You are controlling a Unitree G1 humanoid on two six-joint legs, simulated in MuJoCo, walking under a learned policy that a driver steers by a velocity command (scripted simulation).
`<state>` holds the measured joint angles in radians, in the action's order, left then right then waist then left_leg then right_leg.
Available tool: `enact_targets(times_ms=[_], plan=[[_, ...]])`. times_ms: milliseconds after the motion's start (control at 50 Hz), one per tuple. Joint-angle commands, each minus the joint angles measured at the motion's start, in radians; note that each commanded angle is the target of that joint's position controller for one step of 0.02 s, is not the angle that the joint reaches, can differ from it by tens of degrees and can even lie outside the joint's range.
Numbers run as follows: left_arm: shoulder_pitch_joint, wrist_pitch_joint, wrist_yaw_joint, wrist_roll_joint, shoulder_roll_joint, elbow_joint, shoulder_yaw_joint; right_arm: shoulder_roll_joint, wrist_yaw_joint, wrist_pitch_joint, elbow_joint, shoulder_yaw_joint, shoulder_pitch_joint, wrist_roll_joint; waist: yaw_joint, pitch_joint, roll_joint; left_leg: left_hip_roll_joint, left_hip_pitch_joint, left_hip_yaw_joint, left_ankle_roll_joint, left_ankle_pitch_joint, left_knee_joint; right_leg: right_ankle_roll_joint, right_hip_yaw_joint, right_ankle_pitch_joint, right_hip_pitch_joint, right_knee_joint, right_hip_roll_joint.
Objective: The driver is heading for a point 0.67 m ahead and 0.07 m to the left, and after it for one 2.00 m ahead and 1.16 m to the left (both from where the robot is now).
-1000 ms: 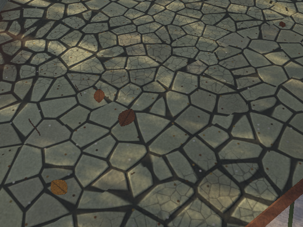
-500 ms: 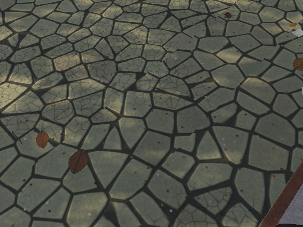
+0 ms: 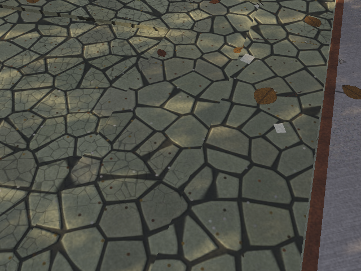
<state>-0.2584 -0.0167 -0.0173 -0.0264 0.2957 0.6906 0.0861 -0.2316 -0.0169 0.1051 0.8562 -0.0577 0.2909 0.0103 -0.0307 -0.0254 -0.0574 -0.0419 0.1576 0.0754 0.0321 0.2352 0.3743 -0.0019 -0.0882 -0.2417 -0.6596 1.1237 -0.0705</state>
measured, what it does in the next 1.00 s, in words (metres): walks ahead: right foot, then left foot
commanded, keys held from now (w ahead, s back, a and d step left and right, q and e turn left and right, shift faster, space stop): w+e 0.04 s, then w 0.32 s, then w+q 0.44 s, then q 0.20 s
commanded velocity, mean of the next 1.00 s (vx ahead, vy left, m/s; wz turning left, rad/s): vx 0.47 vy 0.00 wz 0.09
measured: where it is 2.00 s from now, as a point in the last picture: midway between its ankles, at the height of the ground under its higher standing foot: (177, 216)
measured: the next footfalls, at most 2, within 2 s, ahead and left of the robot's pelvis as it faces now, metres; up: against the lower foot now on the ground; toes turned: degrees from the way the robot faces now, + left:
right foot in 0.26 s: +0.30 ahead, -0.15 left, +0.00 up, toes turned -8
left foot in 0.78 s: +0.61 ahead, +0.06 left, +0.00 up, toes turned +7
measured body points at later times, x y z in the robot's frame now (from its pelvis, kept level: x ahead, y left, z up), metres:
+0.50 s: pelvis +0.27 -0.07 +0.01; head +0.29 -0.08 +0.45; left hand +0.39 +0.19 -0.10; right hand +0.36 -0.36 -0.12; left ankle +0.36 +0.10 -0.66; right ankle +0.26 -0.15 -0.74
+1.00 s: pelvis +0.54 -0.01 +0.00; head +0.60 +0.01 +0.44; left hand +0.66 +0.28 -0.10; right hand +0.71 -0.27 -0.11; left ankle +0.57 +0.06 -0.74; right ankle +0.58 -0.18 -0.66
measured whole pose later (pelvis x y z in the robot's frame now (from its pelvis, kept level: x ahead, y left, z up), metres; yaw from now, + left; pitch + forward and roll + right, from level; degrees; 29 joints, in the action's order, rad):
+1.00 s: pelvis +0.54 -0.01 +0.00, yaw +11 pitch +2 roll +0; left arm -0.13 -0.08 -0.02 0.01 0.30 0.70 0.05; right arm -0.29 -0.03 0.04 0.72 -0.07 0.22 -0.01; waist -0.03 -0.08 -0.02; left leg -0.11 0.32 -0.04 0.04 0.11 0.42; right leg -0.03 -0.07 -0.38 -0.56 1.07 -0.06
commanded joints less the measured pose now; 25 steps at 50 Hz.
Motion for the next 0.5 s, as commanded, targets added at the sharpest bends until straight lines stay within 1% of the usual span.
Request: enact_targets(times_ms=[20,60,100,140,160,180,200,220,240,260,280,300,320,340,360,380,400,420,440,460,500], plan=[[0.047,-0.018,0.015,0.004,0.021,-0.095,-0.001,-0.164,0.013,0.015,-0.065,-0.040,-0.064,-0.008,0.002,0.017,0.126,0.280,-0.094,-0.156,0.144,-0.386,-0.199,0.001,-0.011,0.120,-0.082,-0.180,-0.042],[0.111,-0.025,0.031,0.005,0.001,-0.112,-0.012,-0.175,0.016,0.006,-0.053,-0.040,-0.045,-0.015,-0.025,0.008,0.118,0.264,-0.107,-0.090,0.133,-0.387,-0.209,0.014,0.027,0.215,-0.042,-0.318,-0.030],[0.181,-0.031,0.044,0.007,-0.015,-0.132,-0.022,-0.184,0.015,-0.002,-0.031,-0.039,-0.001,-0.023,-0.050,-0.011,0.107,0.265,-0.118,-0.054,0.132,-0.371,-0.218,0.024,0.063,0.253,0.000,-0.419,-0.009],[0.235,-0.034,0.054,0.005,-0.011,-0.154,-0.026,-0.199,0.011,-0.012,-0.009,-0.040,0.037,-0.032,-0.059,-0.036,0.104,0.287,-0.162,-0.044,0.134,-0.380,-0.215,0.039,0.083,0.228,0.012,-0.485,0.008],[0.255,-0.035,0.059,0.005,-0.003,-0.165,-0.025,-0.208,0.009,-0.018,0.001,-0.042,0.048,-0.036,-0.055,-0.044,0.107,0.301,-0.191,-0.043,0.132,-0.409,-0.203,0.051,0.090,0.194,0.018,-0.512,0.016],[0.262,-0.035,0.062,0.006,0.010,-0.173,-0.021,-0.220,0.009,-0.024,0.008,-0.044,0.052,-0.040,-0.042,-0.045,0.115,0.312,-0.218,-0.038,0.127,-0.486,-0.179,0.065,0.102,0.151,0.040,-0.536,0.030],[0.246,-0.036,0.063,0.009,0.031,-0.175,-0.013,-0.236,0.010,-0.029,0.013,-0.047,0.048,-0.043,-0.017,-0.027,0.131,0.316,-0.238,-0.026,0.119,-0.637,-0.129,0.083,0.121,0.109,0.095,-0.557,0.054],[0.186,-0.034,0.061,0.015,0.062,-0.162,0.002,-0.253,0.013,-0.035,0.018,-0.049,0.043,-0.045,0.031,0.020,0.149,0.311,-0.245,-0.007,0.105,-0.804,-0.040,0.104,0.143,0.086,0.205,-0.578,0.084],[0.048,-0.030,0.055,0.017,0.104,-0.120,0.025,-0.253,0.016,-0.041,0.019,-0.045,0.029,-0.047,0.114,0.098,0.139,0.282,-0.198,0.035,0.079,-0.892,0.123,0.134,0.166,0.144,0.413,-0.633,0.116],[-0.109,-0.023,0.040,0.019,0.165,-0.078,0.051,-0.230,0.021,-0.038,0.006,-0.032,0.025,-0.033,0.181,0.193,0.113,0.247,-0.004,0.058,0.040,-0.726,0.346,0.170,0.071,0.188,0.708,-0.596,0.053],[-0.200,-0.023,0.028,0.025,0.282,-0.060,0.069,-0.110,0.007,-0.019,-0.040,0.013,0.112,-0.002,0.141,0.351,-0.125,0.097,0.420,0.057,-0.026,-0.051,0.772,0.339,-0.419,0.100,1.106,-0.613,-0.243],[-0.222,-0.026,0.029,0.018,0.213,-0.065,0.048,-0.150,-0.003,0.006,-0.009,0.007,0.099,-0.017,0.163,0.469,-0.108,0.039,0.525,-0.132,-0.026,0.360,0.931,0.395,-0.678,0.057,1.126,-0.757,-0.330],[-0.157,-0.030,0.033,0.020,0.170,-0.060,0.029,-0.214,-0.009,0.016,-0.048,-0.015,-0.003,-0.054,0.162,0.300,-0.065,0.094,0.613,-0.149,-0.018,0.303,0.971,0.340,-0.508,0.063,1.001,-0.780,-0.282],[-0.084,-0.035,0.034,0.017,0.140,-0.061,0.019,-0.203,-0.007,0.019,-0.066,-0.011,-0.054,-0.057,0.126,0.183,-0.034,0.138,0.613,-0.128,-0.013,0.213,0.910,0.299,-0.363,0.125,0.843,-0.797,-0.230],[-0.023,-0.039,0.037,0.020,0.108,-0.060,0.008,-0.192,-0.001,0.016,-0.062,-0.012,-0.070,-0.037,0.089,0.108,0.003,0.167,0.575,-0.119,-0.021,0.151,0.836,0.275,-0.270,0.199,0.703,-0.829,-0.189],[0.018,-0.046,0.038,0.029,0.081,-0.064,0.000,-0.185,0.000,0.002,-0.051,-0.016,-0.042,-0.030,0.050,0.079,-0.016,0.192,0.504,-0.128,-0.029,0.103,0.794,0.260,-0.198,0.243,0.603,-0.867,-0.161],[0.041,-0.052,0.039,0.033,0.073,-0.063,-0.001,-0.164,-0.001,-0.014,-0.036,-0.013,-0.006,-0.032,0.025,0.072,-0.026,0.198,0.448,-0.130,-0.039,0.068,0.777,0.258,-0.160,0.231,0.538,-0.909,-0.151],[0.046,-0.063,0.038,0.034,0.075,-0.054,0.001,-0.141,0.000,-0.027,-0.026,-0.009,0.016,-0.033,0.011,0.068,-0.024,0.200,0.425,-0.126,-0.050,0.044,0.762,0.264,-0.129,0.242,0.498,-0.939,-0.152],[0.047,-0.073,0.037,0.034,0.083,-0.042,0.004,-0.133,0.003,-0.038,-0.027,-0.008,0.011,-0.033,0.004,0.050,-0.017,0.201,0.434,-0.132,-0.060,0.012,0.735,0.265,-0.093,0.256,0.472,-0.964,-0.154],[0.040,-0.082,0.034,0.038,0.092,-0.028,0.007,-0.128,0.007,-0.046,-0.036,-0.008,-0.014,-0.031,0.007,0.029,-0.010,0.200,0.455,-0.141,-0.069,-0.033,0.696,0.262,-0.055,0.261,0.458,-0.984,-0.152],[0.015,-0.090,0.025,0.045,0.101,-0.003,0.011,-0.124,0.010,-0.047,-0.054,-0.008,-0.070,-0.028,0.025,0.003,0.011,0.188,0.497,-0.165,-0.075,-0.162,0.587,0.244,0.012,0.269,0.474,-0.998,-0.141]])
Over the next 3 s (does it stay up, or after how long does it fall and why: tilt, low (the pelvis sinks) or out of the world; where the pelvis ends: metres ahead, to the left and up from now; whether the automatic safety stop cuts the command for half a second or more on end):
stays up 0.69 0.06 0.00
